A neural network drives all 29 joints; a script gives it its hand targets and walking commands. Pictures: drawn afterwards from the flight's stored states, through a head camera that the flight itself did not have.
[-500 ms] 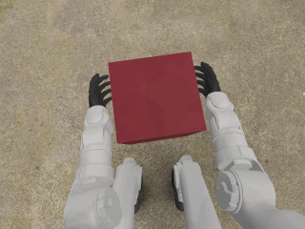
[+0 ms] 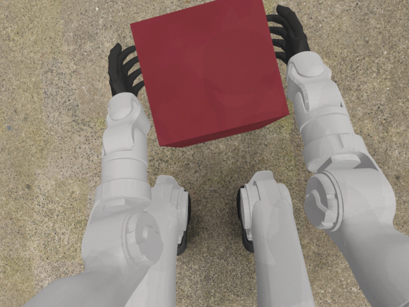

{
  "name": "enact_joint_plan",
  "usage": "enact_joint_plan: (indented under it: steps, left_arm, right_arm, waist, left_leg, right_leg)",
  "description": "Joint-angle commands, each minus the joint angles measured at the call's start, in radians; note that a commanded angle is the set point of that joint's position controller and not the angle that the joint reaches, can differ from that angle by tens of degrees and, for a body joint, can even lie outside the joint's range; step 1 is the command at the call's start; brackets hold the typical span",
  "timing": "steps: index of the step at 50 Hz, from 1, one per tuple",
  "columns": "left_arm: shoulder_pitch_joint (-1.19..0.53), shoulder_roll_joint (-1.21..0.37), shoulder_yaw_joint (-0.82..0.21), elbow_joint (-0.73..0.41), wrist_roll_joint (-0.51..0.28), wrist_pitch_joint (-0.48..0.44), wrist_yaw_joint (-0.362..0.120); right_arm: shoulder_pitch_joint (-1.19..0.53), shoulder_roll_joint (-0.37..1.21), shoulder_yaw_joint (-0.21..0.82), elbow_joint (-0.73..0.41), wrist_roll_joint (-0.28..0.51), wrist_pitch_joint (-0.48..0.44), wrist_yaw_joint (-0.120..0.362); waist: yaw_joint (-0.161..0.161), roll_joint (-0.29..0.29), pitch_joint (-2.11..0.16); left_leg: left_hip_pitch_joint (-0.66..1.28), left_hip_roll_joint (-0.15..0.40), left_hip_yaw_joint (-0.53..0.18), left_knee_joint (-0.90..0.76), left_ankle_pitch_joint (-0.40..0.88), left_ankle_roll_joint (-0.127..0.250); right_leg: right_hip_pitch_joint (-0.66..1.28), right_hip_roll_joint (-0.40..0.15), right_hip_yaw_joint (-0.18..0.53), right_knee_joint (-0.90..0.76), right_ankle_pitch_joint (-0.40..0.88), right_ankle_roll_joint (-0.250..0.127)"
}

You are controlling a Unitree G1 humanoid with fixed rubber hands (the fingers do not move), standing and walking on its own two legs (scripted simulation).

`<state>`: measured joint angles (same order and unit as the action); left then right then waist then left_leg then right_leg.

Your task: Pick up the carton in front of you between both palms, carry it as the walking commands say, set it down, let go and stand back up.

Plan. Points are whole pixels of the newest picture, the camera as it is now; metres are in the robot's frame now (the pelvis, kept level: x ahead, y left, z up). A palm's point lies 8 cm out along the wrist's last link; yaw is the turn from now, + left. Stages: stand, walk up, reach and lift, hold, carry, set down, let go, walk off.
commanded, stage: set down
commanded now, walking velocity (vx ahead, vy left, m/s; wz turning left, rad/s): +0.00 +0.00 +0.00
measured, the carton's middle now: (210, 88) +0.49 -0.02 -0.20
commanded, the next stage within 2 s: none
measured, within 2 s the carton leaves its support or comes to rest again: rests again in 1.46 s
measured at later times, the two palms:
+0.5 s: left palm (142, 92) +0.50 +0.12 -0.22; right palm (278, 61) +0.54 -0.17 -0.23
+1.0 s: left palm (140, 94) +0.50 +0.14 -0.23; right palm (275, 65) +0.54 -0.17 -0.24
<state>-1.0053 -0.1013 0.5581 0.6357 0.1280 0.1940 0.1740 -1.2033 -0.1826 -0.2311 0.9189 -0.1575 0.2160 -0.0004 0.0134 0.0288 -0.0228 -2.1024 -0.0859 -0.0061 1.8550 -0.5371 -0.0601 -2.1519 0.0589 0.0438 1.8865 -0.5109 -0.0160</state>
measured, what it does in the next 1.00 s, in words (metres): lowers itself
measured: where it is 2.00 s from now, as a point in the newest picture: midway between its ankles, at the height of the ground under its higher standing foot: (214, 231)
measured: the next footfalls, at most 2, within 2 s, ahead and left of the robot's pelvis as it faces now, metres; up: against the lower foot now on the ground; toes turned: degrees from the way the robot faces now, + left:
none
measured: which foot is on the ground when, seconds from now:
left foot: down 0.00-1.00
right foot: down 0.00-1.00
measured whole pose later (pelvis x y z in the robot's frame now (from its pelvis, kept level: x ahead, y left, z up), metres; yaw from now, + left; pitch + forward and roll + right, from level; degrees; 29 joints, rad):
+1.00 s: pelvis -0.01 +0.00 -0.09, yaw +2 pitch +37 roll +4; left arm -1.30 0.05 0.53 0.95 0.06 0.15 0.15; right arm -1.48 -0.33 -0.15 1.18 -0.10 0.19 0.04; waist 0.02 0.07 0.25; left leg -2.26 -0.14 -0.01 2.16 -0.56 -0.09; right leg -2.30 0.03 0.02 2.21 -0.55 -0.04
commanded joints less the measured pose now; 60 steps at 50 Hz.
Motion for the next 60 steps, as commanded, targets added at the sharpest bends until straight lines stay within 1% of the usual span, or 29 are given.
enact_joint_plan:
  steps: [1,6,12,14,15,16,17,18,19,22,24,25,29,32,36,41,44,49,60]
  left_arm:
    - [-0.720,-0.735,-0.502,-0.013,-0.084,-0.019,-0.187]
    - [-0.788,-0.694,-0.511,-0.011,-0.117,-0.026,-0.192]
    - [-0.868,-0.646,-0.529,-0.003,-0.173,-0.039,-0.189]
    - [-0.899,-0.648,-0.555,-0.022,-0.204,-0.045,-0.185]
    - [-0.899,-0.664,-0.572,-0.030,-0.224,-0.046,-0.184]
    - [-0.874,-0.691,-0.581,-0.014,-0.246,-0.046,-0.183]
    - [-0.847,-0.706,-0.566,0.030,-0.249,-0.041,-0.186]
    - [-0.818,-0.712,-0.535,0.087,-0.235,-0.034,-0.193]
    - [-0.794,-0.720,-0.518,0.118,-0.215,-0.030,-0.202]
    - [-0.822,-0.733,-0.520,0.098,-0.203,-0.030,-0.219]
    - [-0.835,-0.727,-0.515,0.096,-0.202,-0.037,-0.224]
    - [-0.836,-0.721,-0.510,0.101,-0.201,-0.040,-0.224]
    - [-0.824,-0.693,-0.474,0.140,-0.189,-0.048,-0.222]
    - [-0.819,-0.674,-0.445,0.169,-0.175,-0.049,-0.220]
    - [-0.825,-0.661,-0.422,0.198,-0.170,-0.050,-0.221]
    - [-0.828,-0.633,-0.378,0.241,-0.143,-0.043,-0.231]
    - [-0.833,-0.624,-0.358,0.257,-0.135,-0.038,-0.238]
    - [-0.818,-0.588,-0.324,0.287,-0.116,-0.032,-0.249]
    - [-0.738,-0.489,-0.279,0.344,-0.086,-0.029,-0.251]
  right_arm:
    - [-0.481,0.848,0.342,-0.019,0.083,-0.025,0.155]
    - [-0.539,0.810,0.370,0.005,0.113,-0.030,0.157]
    - [-0.626,0.757,0.420,0.021,0.175,-0.045,0.154]
    - [-0.660,0.753,0.451,0.000,0.207,-0.051,0.151]
    - [-0.685,0.753,0.472,-0.030,0.227,-0.055,0.149]
    - [-0.715,0.756,0.493,-0.071,0.247,-0.062,0.145]
    - [-0.722,0.750,0.498,-0.074,0.253,-0.065,0.142]
    - [-0.707,0.746,0.484,-0.056,0.246,-0.064,0.146]
    - [-0.678,0.759,0.467,-0.035,0.235,-0.062,0.152]
    - [-0.637,0.773,0.440,0.002,0.215,-0.057,0.173]
    - [-0.621,0.773,0.424,0.024,0.211,-0.061,0.178]
    - [-0.620,0.773,0.418,0.031,0.211,-0.065,0.179]
    - [-0.638,0.749,0.391,0.057,0.207,-0.076,0.182]
    - [-0.660,0.720,0.374,0.070,0.199,-0.080,0.186]
    - [-0.680,0.685,0.351,0.092,0.191,-0.084,0.193]
    - [-0.643,0.645,0.287,0.158,0.149,-0.073,0.211]
    - [-0.633,0.624,0.255,0.180,0.127,-0.065,0.225]
    - [-0.594,0.590,0.217,0.209,0.087,-0.049,0.240]
    - [-0.501,0.481,0.149,0.259,0.013,-0.029,0.239]
  waist:
    - [0.000,-0.115,-1.047]
    - [0.004,-0.120,-1.045]
    - [0.014,-0.130,-1.042]
    - [0.015,-0.136,-1.090]
    - [0.010,-0.142,-1.131]
    - [0.008,-0.153,-1.168]
    - [0.009,-0.164,-1.159]
    - [0.002,-0.175,-1.104]
    - [-0.004,-0.171,-1.048]
    - [-0.020,-0.146,-0.962]
    - [-0.020,-0.125,-0.923]
    - [-0.015,-0.117,-0.909]
    - [-0.006,-0.108,-0.849]
    - [-0.005,-0.101,-0.808]
    - [-0.015,-0.085,-0.762]
    - [-0.030,-0.054,-0.657]
    - [-0.037,-0.037,-0.619]
    - [-0.050,-0.039,-0.554]
    - [-0.072,-0.017,-0.429]
  left_leg:
    - [0.372,-0.111,0.104,-0.060,0.208,-0.007]
    - [0.333,-0.103,0.112,0.011,0.218,-0.009]
    - [0.320,-0.091,0.117,0.093,0.240,-0.009]
    - [0.341,-0.088,0.119,0.117,0.263,-0.009]
    - [0.361,-0.089,0.118,0.127,0.280,-0.008]
    - [0.375,-0.092,0.117,0.136,0.301,-0.005]
    - [0.360,-0.094,0.116,0.140,0.308,-0.005]
    - [0.329,-0.093,0.111,0.140,0.290,-0.002]
    - [0.298,-0.092,0.111,0.141,0.276,-0.001]
    - [0.224,-0.094,0.113,0.161,0.256,-0.001]
    - [0.211,-0.095,0.111,0.169,0.258,-0.001]
    - [0.209,-0.095,0.109,0.171,0.260,-0.002]
    - [0.203,-0.094,0.102,0.176,0.242,0.000]
    - [0.201,-0.092,0.099,0.178,0.215,0.003]
    - [0.192,-0.091,0.096,0.183,0.196,0.004]
    - [0.163,-0.091,0.092,0.181,0.152,0.005]
    - [0.149,-0.093,0.090,0.178,0.137,0.006]
    - [0.119,-0.093,0.084,0.180,0.126,0.007]
    - [0.078,-0.090,0.075,0.194,0.100,0.004]
  right_leg:
    - [0.695,0.076,-0.024,-0.137,0.269,0.020]
    - [0.692,0.065,-0.022,-0.067,0.297,0.017]
    - [0.690,0.051,-0.017,0.019,0.324,0.014]
    - [0.718,0.048,-0.016,0.045,0.353,0.013]
    - [0.739,0.048,-0.020,0.057,0.371,0.014]
    - [0.760,0.046,-0.026,0.064,0.392,0.015]
    - [0.768,0.040,-0.025,0.069,0.410,0.014]
    - [0.742,0.039,-0.024,0.068,0.404,0.012]
    - [0.713,0.040,-0.020,0.065,0.398,0.011]
    - [0.652,0.043,-0.012,0.076,0.387,0.002]
    - [0.614,0.043,-0.008,0.085,0.384,-0.003]
    - [0.598,0.042,-0.007,0.089,0.381,-0.005]
    - [0.533,0.038,-0.005,0.095,0.335,-0.009]
    - [0.487,0.037,-0.005,0.096,0.286,-0.012]
    - [0.447,0.034,-0.004,0.101,0.248,-0.019]
    - [0.381,0.031,-0.003,0.099,0.189,-0.031]
    - [0.355,0.027,-0.001,0.100,0.166,-0.038]
    - [0.326,0.022,0.001,0.103,0.162,-0.044]
    - [0.296,0.012,0.018,0.109,0.144,-0.058]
